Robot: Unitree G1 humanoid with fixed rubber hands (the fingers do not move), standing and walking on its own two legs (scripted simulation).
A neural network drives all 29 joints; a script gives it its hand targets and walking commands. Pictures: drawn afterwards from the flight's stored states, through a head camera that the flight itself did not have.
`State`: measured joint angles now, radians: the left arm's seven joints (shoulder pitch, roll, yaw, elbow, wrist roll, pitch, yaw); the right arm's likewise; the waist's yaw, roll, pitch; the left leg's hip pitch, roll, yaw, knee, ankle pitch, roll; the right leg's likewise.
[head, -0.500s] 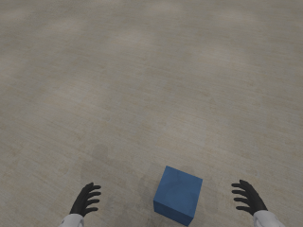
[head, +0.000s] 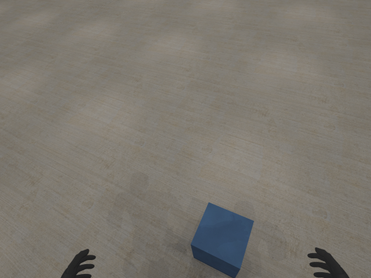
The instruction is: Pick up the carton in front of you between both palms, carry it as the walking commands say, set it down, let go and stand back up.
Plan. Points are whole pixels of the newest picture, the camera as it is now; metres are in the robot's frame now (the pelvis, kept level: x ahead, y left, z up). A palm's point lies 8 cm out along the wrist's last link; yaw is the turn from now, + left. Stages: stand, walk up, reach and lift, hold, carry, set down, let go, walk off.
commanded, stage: stand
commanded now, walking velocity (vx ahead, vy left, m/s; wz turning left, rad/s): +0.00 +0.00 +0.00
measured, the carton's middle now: (221, 240) +0.36 -0.08 -0.64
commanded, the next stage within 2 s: none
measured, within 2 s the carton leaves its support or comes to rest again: neither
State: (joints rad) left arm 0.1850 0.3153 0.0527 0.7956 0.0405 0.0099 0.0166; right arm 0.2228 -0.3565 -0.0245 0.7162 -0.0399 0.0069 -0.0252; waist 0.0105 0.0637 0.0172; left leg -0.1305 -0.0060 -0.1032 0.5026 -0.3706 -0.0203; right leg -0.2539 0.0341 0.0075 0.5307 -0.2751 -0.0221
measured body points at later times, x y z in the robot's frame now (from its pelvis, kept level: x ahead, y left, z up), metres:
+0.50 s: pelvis -0.01 +0.00 +0.01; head -0.01 -0.02 +0.46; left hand +0.10 +0.31 -0.10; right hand +0.11 -0.30 -0.11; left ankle -0.06 +0.14 -0.73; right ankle +0.00 -0.11 -0.73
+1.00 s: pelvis -0.02 +0.00 +0.01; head -0.02 -0.01 +0.46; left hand +0.08 +0.32 -0.10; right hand +0.08 -0.30 -0.11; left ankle -0.06 +0.14 -0.73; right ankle +0.00 -0.11 -0.73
